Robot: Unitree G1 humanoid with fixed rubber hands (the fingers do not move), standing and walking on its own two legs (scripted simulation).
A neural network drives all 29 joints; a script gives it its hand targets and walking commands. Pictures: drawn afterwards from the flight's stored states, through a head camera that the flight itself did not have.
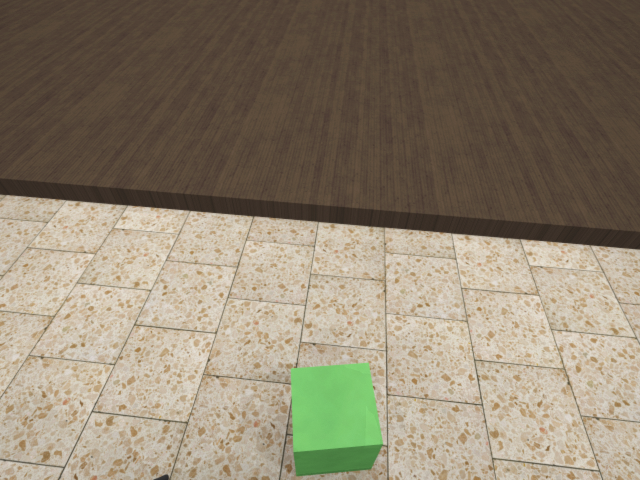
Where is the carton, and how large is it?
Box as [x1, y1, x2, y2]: [291, 363, 382, 475]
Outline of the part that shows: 368,363 291,368 293,452 296,475 369,469 371,467 382,445 382,440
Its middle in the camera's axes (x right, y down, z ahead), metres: +0.03 +0.51 +1.05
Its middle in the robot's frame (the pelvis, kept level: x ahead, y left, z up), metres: +0.41 -0.03 -0.64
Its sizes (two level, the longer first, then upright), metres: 0.210 0.200 0.250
